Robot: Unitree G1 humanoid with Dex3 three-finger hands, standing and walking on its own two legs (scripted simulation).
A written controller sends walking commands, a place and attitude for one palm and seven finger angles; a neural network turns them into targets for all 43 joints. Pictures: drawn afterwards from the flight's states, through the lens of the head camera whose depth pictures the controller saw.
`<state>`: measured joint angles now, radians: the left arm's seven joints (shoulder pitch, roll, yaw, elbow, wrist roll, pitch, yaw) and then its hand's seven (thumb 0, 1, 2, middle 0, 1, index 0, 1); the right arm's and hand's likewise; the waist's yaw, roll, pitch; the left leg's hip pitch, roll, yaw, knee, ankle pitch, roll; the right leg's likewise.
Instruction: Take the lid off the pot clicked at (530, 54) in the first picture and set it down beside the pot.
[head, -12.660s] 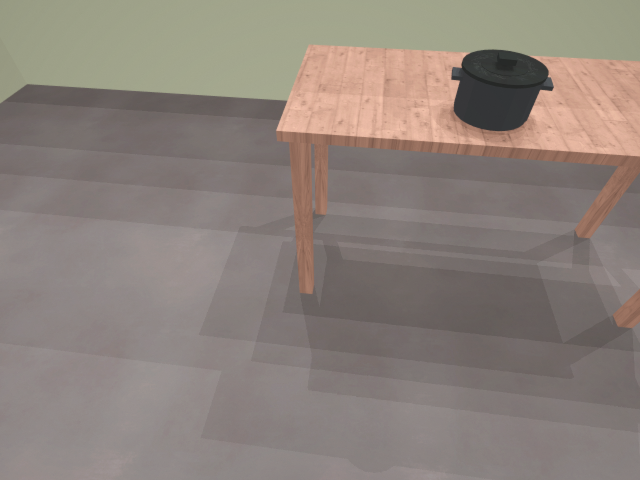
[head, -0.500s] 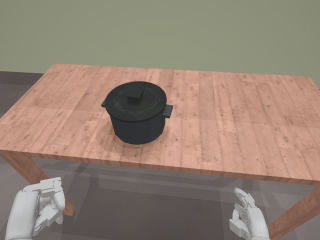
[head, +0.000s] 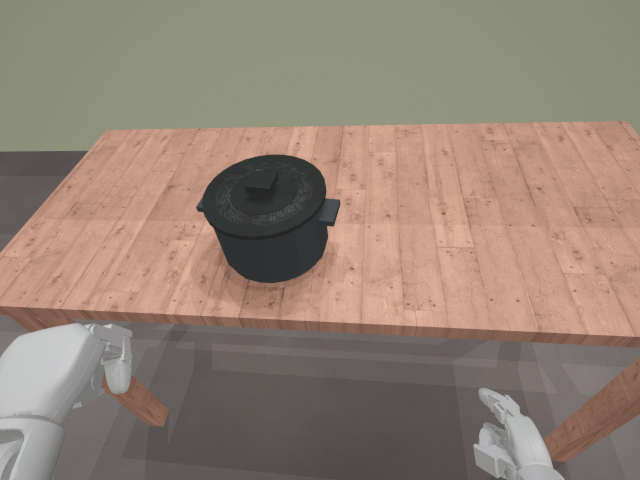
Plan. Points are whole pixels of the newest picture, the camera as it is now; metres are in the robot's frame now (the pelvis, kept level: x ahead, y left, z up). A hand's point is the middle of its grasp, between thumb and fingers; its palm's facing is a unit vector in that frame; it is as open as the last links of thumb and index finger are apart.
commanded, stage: reach forward and open the fingers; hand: left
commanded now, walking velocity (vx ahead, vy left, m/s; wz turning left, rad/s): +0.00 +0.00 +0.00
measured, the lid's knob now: (261, 182) +0.51 +0.17 +0.10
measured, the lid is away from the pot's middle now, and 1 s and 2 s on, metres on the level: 0.00 0.00 0.00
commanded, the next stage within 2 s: move the open hand above the knob in 0.88 s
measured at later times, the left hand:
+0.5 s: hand (97, 335) +0.21 +0.27 +0.13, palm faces -0.16 -0.02 -0.99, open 6.9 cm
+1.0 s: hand (119, 272) +0.27 +0.25 +0.17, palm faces -0.12 +0.00 -0.99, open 10.3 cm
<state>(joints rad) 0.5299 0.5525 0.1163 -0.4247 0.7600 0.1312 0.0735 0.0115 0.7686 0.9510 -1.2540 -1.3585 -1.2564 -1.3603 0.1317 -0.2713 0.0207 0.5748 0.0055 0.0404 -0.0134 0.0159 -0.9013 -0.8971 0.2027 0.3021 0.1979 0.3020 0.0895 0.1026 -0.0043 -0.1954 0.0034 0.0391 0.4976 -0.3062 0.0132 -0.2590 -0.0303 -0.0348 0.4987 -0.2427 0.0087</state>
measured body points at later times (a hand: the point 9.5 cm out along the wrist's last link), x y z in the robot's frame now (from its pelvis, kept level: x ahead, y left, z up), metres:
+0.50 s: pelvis -0.02 +0.00 +0.01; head -0.01 -0.05 +0.45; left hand +0.22 +0.26 +0.19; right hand +0.19 -0.21 -0.10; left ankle -0.03 +0.11 -0.74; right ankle +0.01 -0.13 -0.74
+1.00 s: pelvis -0.03 +0.00 +0.00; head -0.02 -0.05 +0.45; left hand +0.27 +0.25 +0.22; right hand +0.19 -0.21 -0.09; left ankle -0.03 +0.11 -0.74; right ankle +0.01 -0.13 -0.74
